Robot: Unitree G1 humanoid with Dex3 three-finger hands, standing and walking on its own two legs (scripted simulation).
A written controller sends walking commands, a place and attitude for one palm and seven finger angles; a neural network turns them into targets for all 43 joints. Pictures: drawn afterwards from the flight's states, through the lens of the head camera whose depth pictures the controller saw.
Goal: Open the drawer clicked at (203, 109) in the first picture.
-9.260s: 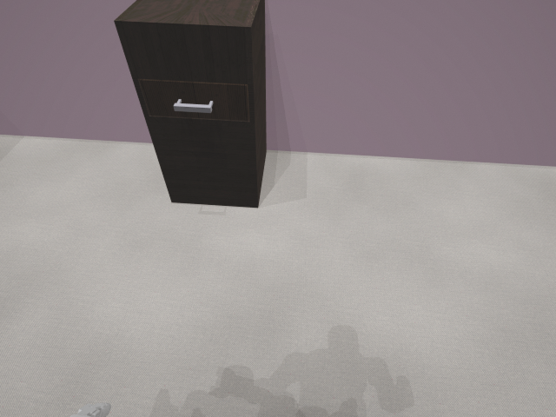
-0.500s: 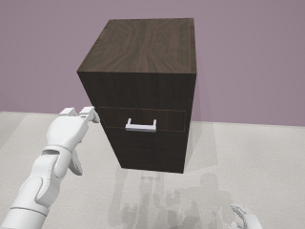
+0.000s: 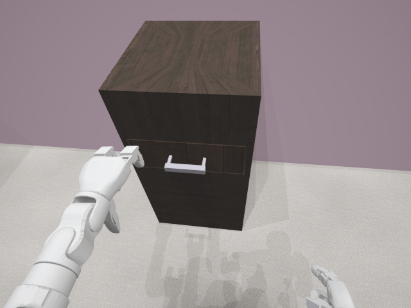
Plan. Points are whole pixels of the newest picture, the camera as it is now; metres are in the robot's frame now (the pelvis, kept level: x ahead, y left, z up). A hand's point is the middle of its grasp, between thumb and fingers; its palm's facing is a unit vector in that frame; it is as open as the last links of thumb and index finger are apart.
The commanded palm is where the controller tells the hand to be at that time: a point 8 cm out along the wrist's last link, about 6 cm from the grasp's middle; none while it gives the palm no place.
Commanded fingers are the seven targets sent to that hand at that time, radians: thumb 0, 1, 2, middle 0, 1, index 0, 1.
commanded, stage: move the hooked fingers above the handle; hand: left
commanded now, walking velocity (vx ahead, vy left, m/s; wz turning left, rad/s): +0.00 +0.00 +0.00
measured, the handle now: (186, 163) +0.57 +0.15 -0.19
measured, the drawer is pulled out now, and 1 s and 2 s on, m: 0.00 0.00 0.00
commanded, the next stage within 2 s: none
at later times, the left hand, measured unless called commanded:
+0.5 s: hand (150, 174) +0.41 +0.20 -0.02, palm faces -0.03 -0.07 -1.00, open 13.8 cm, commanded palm +0.39 +0.20 +0.03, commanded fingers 0.00 -0.50 0.30 -0.30 -1.20 -0.30 -1.20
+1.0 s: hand (169, 170) +0.47 +0.17 -0.09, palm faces -0.06 -0.01 -1.00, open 13.8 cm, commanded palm +0.47 +0.17 -0.04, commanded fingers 0.00 -0.50 0.30 -0.30 -1.20 -0.30 -1.20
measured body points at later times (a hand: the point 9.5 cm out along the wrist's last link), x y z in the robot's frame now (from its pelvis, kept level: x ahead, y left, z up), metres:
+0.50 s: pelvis +0.01 +0.01 -0.02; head +0.07 -0.01 +0.42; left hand +0.40 +0.20 +0.03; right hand +0.06 -0.26 -0.16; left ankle +0.02 +0.12 -0.73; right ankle -0.02 -0.10 -0.73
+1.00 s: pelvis -0.01 +0.02 -0.07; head +0.10 +0.01 +0.37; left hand +0.47 +0.17 -0.04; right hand -0.01 -0.25 -0.20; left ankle +0.02 +0.12 -0.73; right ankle -0.02 -0.10 -0.73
